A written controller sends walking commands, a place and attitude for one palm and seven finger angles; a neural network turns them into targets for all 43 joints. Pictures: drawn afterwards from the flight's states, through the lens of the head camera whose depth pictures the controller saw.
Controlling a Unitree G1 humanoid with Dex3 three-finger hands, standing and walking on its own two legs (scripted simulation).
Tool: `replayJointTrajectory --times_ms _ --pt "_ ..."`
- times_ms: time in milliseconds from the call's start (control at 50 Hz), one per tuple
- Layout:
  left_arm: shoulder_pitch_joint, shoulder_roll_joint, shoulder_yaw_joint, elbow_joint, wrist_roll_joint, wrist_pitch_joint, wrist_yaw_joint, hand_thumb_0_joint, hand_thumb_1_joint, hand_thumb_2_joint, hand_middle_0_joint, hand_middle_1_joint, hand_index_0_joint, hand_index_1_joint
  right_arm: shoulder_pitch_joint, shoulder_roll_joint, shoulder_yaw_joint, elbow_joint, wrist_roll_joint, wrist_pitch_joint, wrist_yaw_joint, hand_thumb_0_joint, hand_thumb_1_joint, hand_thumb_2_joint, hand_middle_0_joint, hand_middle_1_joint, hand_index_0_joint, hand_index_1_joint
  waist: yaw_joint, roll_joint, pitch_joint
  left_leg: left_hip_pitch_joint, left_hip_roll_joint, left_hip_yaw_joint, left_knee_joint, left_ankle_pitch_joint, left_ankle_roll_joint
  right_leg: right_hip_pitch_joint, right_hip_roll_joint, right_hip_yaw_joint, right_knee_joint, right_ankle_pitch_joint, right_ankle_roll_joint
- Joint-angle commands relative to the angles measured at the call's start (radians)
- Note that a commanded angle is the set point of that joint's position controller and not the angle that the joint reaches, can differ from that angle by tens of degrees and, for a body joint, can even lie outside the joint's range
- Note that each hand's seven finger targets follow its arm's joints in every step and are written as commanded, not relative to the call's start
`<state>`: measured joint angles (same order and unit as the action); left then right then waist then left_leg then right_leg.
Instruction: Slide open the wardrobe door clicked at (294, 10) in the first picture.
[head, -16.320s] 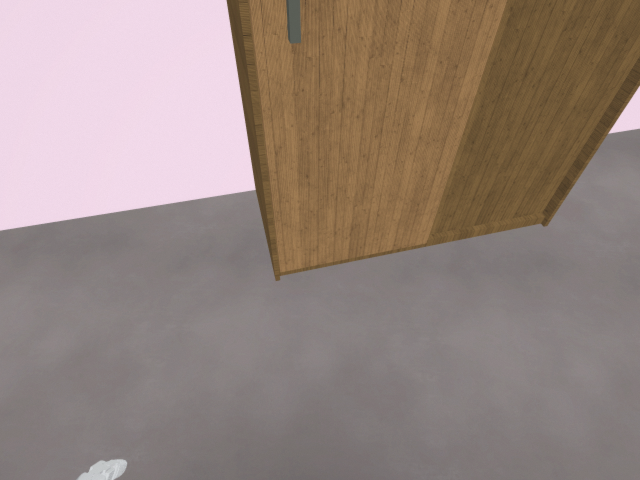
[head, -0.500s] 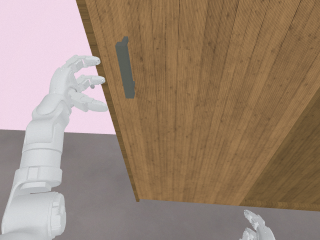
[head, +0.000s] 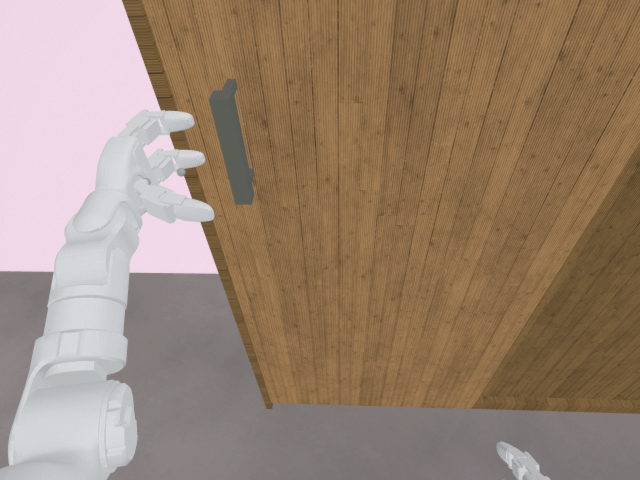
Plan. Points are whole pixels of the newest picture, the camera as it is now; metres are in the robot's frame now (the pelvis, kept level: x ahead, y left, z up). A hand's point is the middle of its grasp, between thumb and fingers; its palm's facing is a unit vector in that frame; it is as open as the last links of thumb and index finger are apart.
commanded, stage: move the hooked fingers beside the handle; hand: left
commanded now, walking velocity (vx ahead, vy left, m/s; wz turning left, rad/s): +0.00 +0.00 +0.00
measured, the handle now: (237, 143) +0.47 +0.12 +0.21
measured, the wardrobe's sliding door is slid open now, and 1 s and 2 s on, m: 0.00 0.00 0.00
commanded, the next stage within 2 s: feel for the door with the fingertips in 0.54 s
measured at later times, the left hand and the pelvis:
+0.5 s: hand (176, 171) +0.39 +0.18 +0.22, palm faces +0.01 -1.00 +0.00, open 14.0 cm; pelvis -0.02 +0.00 +0.00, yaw +1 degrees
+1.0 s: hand (213, 170) +0.41 +0.14 +0.21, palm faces -0.01 -1.00 +0.01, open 14.0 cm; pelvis -0.01 +0.01 +0.00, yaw +0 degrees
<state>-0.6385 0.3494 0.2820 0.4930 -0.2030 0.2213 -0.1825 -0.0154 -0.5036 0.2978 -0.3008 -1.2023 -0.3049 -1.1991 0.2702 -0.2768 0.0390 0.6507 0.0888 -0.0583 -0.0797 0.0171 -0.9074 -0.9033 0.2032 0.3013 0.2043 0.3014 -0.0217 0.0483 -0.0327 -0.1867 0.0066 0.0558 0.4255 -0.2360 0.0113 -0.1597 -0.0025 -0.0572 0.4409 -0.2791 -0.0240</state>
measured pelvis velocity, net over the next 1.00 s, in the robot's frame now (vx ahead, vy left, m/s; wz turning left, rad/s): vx -0.01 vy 0.01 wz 0.00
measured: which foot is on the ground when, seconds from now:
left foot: down 0.00-1.00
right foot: down 0.00-1.00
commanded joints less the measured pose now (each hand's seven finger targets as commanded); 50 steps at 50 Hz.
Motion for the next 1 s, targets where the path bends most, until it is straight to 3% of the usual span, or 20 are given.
replayJointTrajectory --times_ms 0,120,200,240,260,300,360,400,460,520,560,580,680,700,760,800,840,900,940,980 --pt "-0.449 0.234 0.051 -0.292 -0.022 -0.065 -0.006 0.000 -0.500 0.300 -0.300 -1.200 -0.300 -1.200 -0.118 -0.106 -0.039 -0.162 -0.001 -0.051 -0.012 0.000 -0.900 -0.900 0.200 0.300 0.200 0.300 0.020 -0.055 -0.307 0.180 -0.005 -0.053 0.003 0.347 0.045 0.053 -0.006 0.025 -0.033 0.456 0.002" --pt "-0.462 0.148 -0.020 -0.312 -0.029 -0.026 0.000 0.000 -0.500 0.300 -0.300 -1.200 -0.300 -1.200 -0.144 -0.099 -0.032 -0.161 0.003 -0.042 -0.012 0.000 -0.900 -0.900 0.200 0.300 0.200 0.300 0.008 -0.031 -0.260 0.184 -0.007 -0.062 0.000 0.304 0.039 0.001 -0.003 0.018 -0.042 0.391 -0.001" --pt "-0.495 0.175 -0.009 -0.249 -0.025 -0.007 0.016 0.000 -0.500 0.300 -0.300 -1.200 -0.300 -1.200 -0.147 -0.104 -0.027 -0.150 0.001 -0.027 -0.020 0.000 -0.900 -0.900 0.200 0.300 0.200 0.300 -0.002 -0.086 -0.219 0.145 -0.009 -0.063 -0.013 0.219 0.042 -0.020 -0.003 0.021 -0.063 0.310 0.005" --pt "-0.522 0.182 -0.006 -0.232 -0.018 -0.017 0.024 0.000 -0.500 0.300 -0.300 -1.200 -0.300 -1.200 -0.149 -0.098 -0.025 -0.148 0.002 -0.026 -0.023 0.000 -0.900 -0.900 0.200 0.300 0.200 0.300 -0.003 -0.063 -0.222 0.150 -0.009 -0.065 -0.013 0.200 0.041 -0.029 -0.003 0.026 -0.067 0.280 0.002" --pt "-0.526 0.223 0.021 -0.239 -0.013 -0.031 0.031 0.000 -0.500 0.300 -0.300 -1.200 -0.300 -1.200 -0.146 -0.104 -0.027 -0.146 -0.001 -0.024 -0.023 0.000 -0.900 -0.900 0.200 0.300 0.200 0.300 0.005 -0.060 -0.242 0.156 -0.006 -0.066 -0.013 0.209 0.042 -0.014 -0.004 0.028 -0.069 0.284 0.001" --pt "-0.572 0.181 -0.020 -0.261 -0.009 -0.050 0.029 0.000 -0.500 0.300 -0.300 -1.200 -0.300 -1.200 -0.154 -0.092 -0.021 -0.154 -0.001 -0.027 -0.023 0.000 -0.900 -0.900 0.200 0.300 0.200 0.300 -0.002 -0.012 -0.265 0.178 -0.008 -0.069 -0.013 0.233 0.039 -0.006 -0.006 0.029 -0.061 0.303 -0.004" --pt "-0.548 0.209 0.010 -0.194 -0.011 -0.065 0.025 0.000 -0.500 0.300 -0.300 -1.200 -0.300 -1.200 -0.141 -0.099 -0.024 -0.143 -0.004 -0.029 -0.023 0.000 -0.900 -0.900 0.200 0.300 0.200 0.300 0.004 -0.059 -0.262 0.169 -0.004 -0.074 -0.015 0.230 0.039 -0.001 -0.001 0.024 -0.065 0.298 -0.004" --pt "-0.572 0.162 -0.034 -0.195 -0.012 -0.066 0.016 0.000 -0.500 0.300 -0.300 -1.200 -0.300 -1.200 -0.144 -0.094 -0.019 -0.148 0.000 -0.033 -0.022 0.000 -0.900 -0.900 0.200 0.300 0.200 0.300 -0.001 -0.014 -0.253 0.169 -0.007 -0.075 -0.020 0.223 0.037 -0.010 -0.004 0.025 -0.064 0.292 -0.007" --pt "-0.508 0.209 0.020 -0.126 -0.013 -0.057 0.021 0.000 -0.500 0.300 -0.300 -1.200 -0.300 -1.200 -0.126 -0.107 -0.028 -0.142 -0.003 -0.031 -0.019 0.000 -0.900 -0.900 0.200 0.300 0.200 0.300 0.014 -0.074 -0.243 0.141 -0.004 -0.075 -0.023 0.211 0.039 -0.003 0.000 0.022 -0.071 0.280 -0.005" --pt "-0.558 0.180 -0.016 -0.147 -0.006 -0.064 0.020 0.000 -0.500 0.300 -0.300 -1.200 -0.300 -1.200 -0.122 -0.103 -0.027 -0.147 0.000 -0.032 -0.018 0.000 -0.900 -0.900 0.200 0.300 0.200 0.300 0.002 -0.041 -0.238 0.139 -0.004 -0.073 -0.027 0.202 0.037 -0.012 -0.002 0.023 -0.069 0.268 -0.006" --pt "-0.531 0.204 0.011 -0.151 -0.011 -0.077 0.022 0.000 -0.500 0.300 -0.300 -1.200 -0.300 -1.200 -0.117 -0.108 -0.032 -0.147 -0.003 -0.035 -0.018 0.000 -0.900 -0.900 0.200 0.300 0.200 0.300 0.010 -0.081 -0.256 0.144 0.000 -0.075 -0.028 0.210 0.040 0.001 0.003 0.021 -0.072 0.269 -0.004" --pt "-0.548 0.207 0.009 -0.178 -0.011 -0.083 0.021 0.000 -0.500 0.300 -0.300 -1.200 -0.300 -1.200 -0.117 -0.107 -0.031 -0.149 -0.003 -0.036 -0.019 0.000 -0.900 -0.900 0.200 0.300 0.200 0.300 0.009 -0.051 -0.270 0.151 -0.002 -0.073 -0.030 0.219 0.040 0.010 0.000 0.027 -0.069 0.278 -0.005" --pt "-0.572 0.152 -0.032 -0.178 -0.015 -0.086 0.029 0.000 -0.500 0.300 -0.300 -1.200 -0.300 -1.200 -0.112 -0.105 -0.031 -0.138 -0.002 -0.050 -0.019 0.000 -0.900 -0.900 0.200 0.300 0.200 0.300 -0.001 -0.040 -0.242 0.154 0.000 -0.075 -0.038 0.185 0.039 -0.019 0.006 0.024 -0.081 0.232 -0.004" --pt "-0.590 0.168 -0.019 -0.176 -0.013 -0.083 0.035 0.000 -0.500 0.300 -0.300 -1.200 -0.300 -1.200 -0.106 -0.106 -0.032 -0.132 -0.001 -0.052 -0.019 0.000 -0.900 -0.900 0.200 0.300 0.200 0.300 -0.003 -0.035 -0.236 0.153 0.000 -0.078 -0.039 0.173 0.037 -0.029 0.007 0.023 -0.085 0.218 -0.004" --pt "-0.585 0.125 -0.048 -0.210 -0.004 -0.081 0.050 0.000 -0.500 0.300 -0.300 -1.200 -0.300 -1.200 -0.106 -0.105 -0.037 -0.133 -0.005 -0.057 -0.015 0.000 -0.900 -0.900 0.200 0.300 0.200 0.300 0.000 -0.018 -0.278 0.189 0.003 -0.075 -0.031 0.221 0.036 -0.027 0.010 0.019 -0.076 0.247 -0.006" --pt "-0.576 0.143 -0.020 -0.206 -0.006 -0.075 0.062 0.000 -0.500 0.300 -0.300 -1.200 -0.300 -1.200 -0.101 -0.102 -0.035 -0.129 -0.009 -0.058 -0.011 0.000 -0.900 -0.900 0.200 0.300 0.200 0.300 0.009 -0.037 -0.286 0.178 0.001 -0.078 -0.032 0.235 0.032 -0.007 0.011 0.018 -0.071 0.267 -0.008" --pt "-0.572 0.092 -0.059 -0.199 -0.006 -0.064 0.068 0.000 -0.500 0.300 -0.300 -1.200 -0.300 -1.200 -0.108 -0.097 -0.033 -0.130 -0.006 -0.055 -0.008 0.000 -0.900 -0.900 0.200 0.300 0.200 0.300 0.003 -0.050 -0.264 0.166 0.000 -0.069 -0.032 0.229 0.034 -0.014 0.011 0.019 -0.071 0.272 -0.004" --pt "-0.571 0.140 -0.012 -0.181 0.002 -0.050 0.094 0.000 -0.500 0.300 -0.300 -1.200 -0.300 -1.200 -0.102 -0.100 -0.036 -0.127 -0.010 -0.044 -0.007 0.000 -0.900 -0.900 0.200 0.300 0.200 0.300 0.013 -0.076 -0.262 0.145 -0.002 -0.065 -0.036 0.216 0.036 0.002 0.010 0.023 -0.077 0.268 -0.001" --pt "-0.583 0.087 -0.057 -0.200 0.011 -0.047 0.103 0.000 -0.500 0.300 -0.300 -1.200 -0.300 -1.200 -0.112 -0.091 -0.031 -0.134 -0.010 -0.039 -0.004 0.000 -0.900 -0.900 0.200 0.300 0.200 0.300 0.007 -0.061 -0.263 0.149 -0.003 -0.059 -0.034 0.226 0.036 0.003 0.008 0.023 -0.072 0.281 -0.001" --pt "-0.582 0.097 -0.044 -0.202 0.013 -0.049 0.116 0.000 -0.500 0.300 -0.300 -1.200 -0.300 -1.200 -0.111 -0.092 -0.033 -0.137 -0.013 -0.034 -0.004 0.000 -0.900 -0.900 0.200 0.300 0.200 0.300 0.011 -0.079 -0.270 0.150 -0.003 -0.060 -0.032 0.244 0.039 0.017 0.009 0.024 -0.071 0.303 -0.001"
